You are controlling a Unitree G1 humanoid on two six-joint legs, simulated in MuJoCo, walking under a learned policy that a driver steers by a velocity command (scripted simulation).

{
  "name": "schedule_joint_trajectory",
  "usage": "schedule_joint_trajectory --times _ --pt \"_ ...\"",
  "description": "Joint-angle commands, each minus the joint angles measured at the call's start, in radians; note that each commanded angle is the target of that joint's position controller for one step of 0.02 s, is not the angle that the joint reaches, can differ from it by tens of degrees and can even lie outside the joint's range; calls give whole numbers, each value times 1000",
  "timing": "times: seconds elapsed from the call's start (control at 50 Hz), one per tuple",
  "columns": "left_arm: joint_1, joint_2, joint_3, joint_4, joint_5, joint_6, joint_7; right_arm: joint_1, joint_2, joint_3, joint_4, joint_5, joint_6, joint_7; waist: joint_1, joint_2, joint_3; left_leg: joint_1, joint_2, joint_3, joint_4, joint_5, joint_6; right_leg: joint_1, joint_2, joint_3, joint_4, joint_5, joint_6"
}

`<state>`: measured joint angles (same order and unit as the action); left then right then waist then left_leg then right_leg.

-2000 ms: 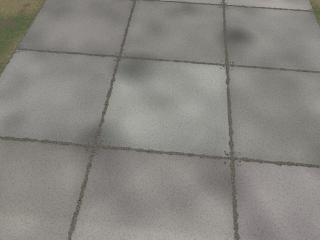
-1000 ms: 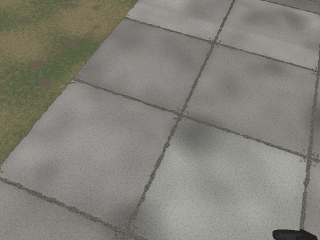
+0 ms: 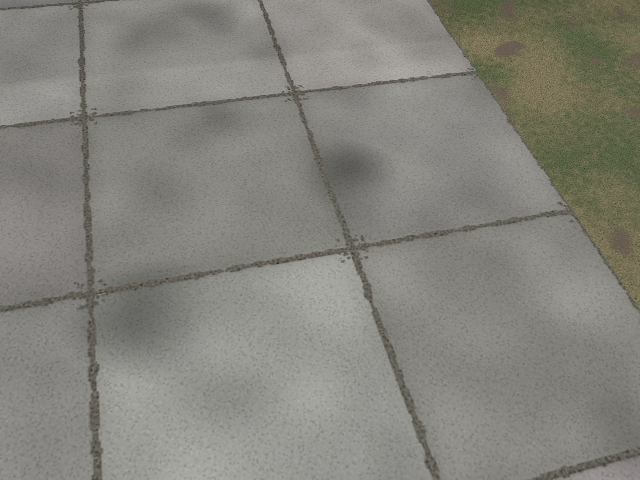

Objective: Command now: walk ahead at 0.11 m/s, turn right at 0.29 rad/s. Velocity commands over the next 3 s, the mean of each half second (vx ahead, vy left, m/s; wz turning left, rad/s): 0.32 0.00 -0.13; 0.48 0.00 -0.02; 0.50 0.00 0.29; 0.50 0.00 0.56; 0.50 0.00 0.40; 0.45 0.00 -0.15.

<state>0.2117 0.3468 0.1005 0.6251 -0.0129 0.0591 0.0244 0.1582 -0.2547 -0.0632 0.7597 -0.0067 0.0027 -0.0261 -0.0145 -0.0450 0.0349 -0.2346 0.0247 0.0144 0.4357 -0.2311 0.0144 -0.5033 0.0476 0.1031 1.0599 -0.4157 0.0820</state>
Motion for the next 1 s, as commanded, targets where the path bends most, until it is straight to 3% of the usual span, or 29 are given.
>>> schedule_joint_trajectory --times 0.02,0.08,0.12,0.14,0.16,0.18,0.2,0.22,0.24,0.28,0.3,0.36,0.42,0.48,0.54,0.58,0.6,0.62,0.64,0.66,0.68,0.7,0.72,0.74,0.76,0.82,0.88,0.94,1.0 --pt "-72 3 -19 -102 3 -23 -10 4 -183 -41 -51 14 -6 -2 -40 242 -97 133 199 -188 -175 -40 202 5 -40 -75 -206 -11 -1" --pt "-66 27 -19 -94 -4 -41 -21 32 -222 -47 -40 23 -11 14 -47 251 -48 45 219 -216 -206 -175 205 146 -32 -139 -402 -34 -42" --pt "11 23 -17 -52 -4 -59 -26 27 -221 -42 -30 43 -14 23 2 202 -25 -25 209 -201 -175 -196 189 302 -15 -167 -624 136 -92" --pt "61 23 -14 -27 -4 -65 -25 36 -197 -32 -22 42 -20 28 28 181 -30 -79 189 -183 -133 -179 164 410 -9 -164 -691 161 -116" --pt "141 36 -10 -8 -6 -69 -19 20 -135 -11 -23 29 -33 36 67 141 -74 -178 150 -137 -28 -168 111 571 -75 -70 -693 160 -139" --pt "258 106 2 8 2 -72 -7 -24 -36 22 -58 -5 -50 51 96 -95 -144 -355 45 -4 316 -273 25 733 -294 211 -723 243 -195" --pt "278 211 32 14 14 -84 -20 -76 -104 0 -109 23 -69 47 110 -244 -68 -572 -19 18 477 -375 5 659 -451 486 -830 48 -351" --pt "239 139 14 2 14 -106 -26 -104 -182 -23 -104 37 -77 45 112 -127 12 -627 43 -46 603 -321 9 609 -427 484 -871 -99 -374" --pt "200 89 -4 4 14 -120 -27 -89 -187 -29 -90 47 -80 51 85 -119 57 -656 65 -64 625 -217 24 585 -378 411 -892 -153 -342" --pt "148 67 -14 -1 5 -129 -26 -63 -167 -29 -64 30 -83 55 59 -96 82 -655 90 -61 602 -70 18 560 -320 293 -928 -17 -305" --pt "146 58 -18 -2 9 -131 -23 -66 -149 -25 -58 23 -87 59 53 -83 75 -625 94 -53 586 -7 10 539 -296 235 -939 92 -293" --pt "160 57 -16 12 10 -132 -18 -90 -106 -10 -58 18 -90 65 57 -54 46 -566 76 -20 460 129 -28 513 -250 100 -945 292 -283" --pt "194 82 -8 39 7 -132 -15 -169 -77 8 -84 22 -92 72 83 -62 58 -465 47 0 278 240 -45 455 -233 27 -947 345 -273" --pt "228 104 0 70 -4 -132 -15 -227 -85 13 -110 29 -94 85 93 -61 85 -406 29 2 176 265 -26 450 -268 21 -948 338 -273" --pt "226 117 7 93 -14 -127 -12 -223 -115 7 -122 30 -100 95 65 -66 87 -374 22 -8 111 208 19 522 -311 23 -907 422 -253" --pt "212 135 12 99 -9 -117 -9 -141 -152 -10 -108 25 -100 89 12 -86 14 -233 -25 32 96 148 56 561 -302 -2 -781 730 -228" --pt "208 126 6 102 -5 -109 -5 -6 -187 -31 -70 24 -97 78 -58 -77 -80 -46 -60 62 86 144 86 535 -259 -43 -608 902 -203" --pt "222 97 -9 96 7 -106 0 167 -231 -48 -31 23 -93 66 -131 -47 -210 246 7 -8 126 148 126 380 -215 -71 -365 819 -167" --pt "351 -26 -46 65 8 -120 -10 288 -345 -73 -12 -2 -89 59 -89 235 -398 649 303 -506 71 -83 297 -22 -55 -95 83 310 -85" --pt "319 -3 -47 81 -7 -144 -11 297 -269 -49 -4 12 -93 67 -107 305 -469 651 357 -814 -146 -264 319 -134 12 59 229 -147 -89" --pt "204 81 -22 55 -40 -154 -19 214 -220 -32 -8 18 -93 62 -98 239 -268 514 333 -675 -173 -318 263 -246 -55 47 292 -102 -101" --pt "132 87 -26 35 -39 -161 -20 145 -193 -24 -20 16 -90 58 -72 157 -163 363 300 -545 -181 -250 233 -243 -111 6 256 -17 -117" --pt "96 79 -25 33 -18 -161 -17 89 -167 -16 -25 9 -89 58 -39 104 -91 218 259 -443 -202 -150 220 -209 -149 -15 191 56 -117" --pt "112 70 -21 42 -8 -152 -15 54 -142 -8 -32 -6 -95 59 -1 125 -66 121 219 -369 -229 -73 209 -144 -183 -8 141 112 -119" --pt "142 53 -23 56 -7 -140 -17 35 -133 -7 -33 -9 -99 60 22 144 -63 64 198 -329 -259 -39 213 -94 -193 -9 124 143 -113" --pt "133 21 -28 60 2 -116 -11 41 -147 -12 -10 3 -118 58 43 126 -23 -8 184 -230 -321 63 241 -106 -205 -28 50 208 -83" --pt "25 14 -32 30 13 -124 -9 82 -164 -14 12 7 -117 46 15 94 13 34 169 -166 -338 159 234 -188 -211 -35 -116 367 -57" --pt "-84 -17 -45 8 8 -142 -23 127 -183 -15 27 16 -106 37 -30 84 28 66 140 -95 -332 214 200 -154 -179 -72 -331 516 -59" --pt "-183 -27 -52 -20 -2 -153 -43 197 -202 -17 55 24 -91 34 -75 78 48 142 164 -89 -312 212 197 -145 -151 -94 -454 549 -65"
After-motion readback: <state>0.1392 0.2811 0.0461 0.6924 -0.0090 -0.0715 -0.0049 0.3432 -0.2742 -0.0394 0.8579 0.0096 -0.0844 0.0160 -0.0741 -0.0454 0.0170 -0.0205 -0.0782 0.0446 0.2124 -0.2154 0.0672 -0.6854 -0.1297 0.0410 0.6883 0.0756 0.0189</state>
